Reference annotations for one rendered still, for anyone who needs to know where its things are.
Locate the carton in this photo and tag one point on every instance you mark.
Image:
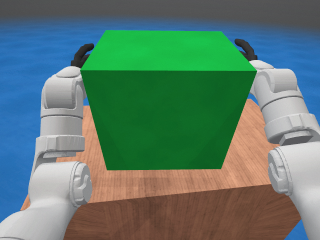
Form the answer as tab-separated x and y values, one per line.
166	100

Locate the robot right hand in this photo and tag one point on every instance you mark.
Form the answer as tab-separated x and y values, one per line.
249	55

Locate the robot right upper arm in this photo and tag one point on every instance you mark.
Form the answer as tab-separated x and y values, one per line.
294	170

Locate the pedestal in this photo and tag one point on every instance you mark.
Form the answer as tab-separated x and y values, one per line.
236	202

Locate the robot left hand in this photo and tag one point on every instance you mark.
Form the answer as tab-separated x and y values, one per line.
80	57

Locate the robot left upper arm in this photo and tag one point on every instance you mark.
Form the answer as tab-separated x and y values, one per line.
57	190

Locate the left robot forearm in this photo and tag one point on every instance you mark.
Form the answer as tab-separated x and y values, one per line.
62	108

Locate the right robot forearm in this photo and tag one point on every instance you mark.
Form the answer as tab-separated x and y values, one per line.
287	119

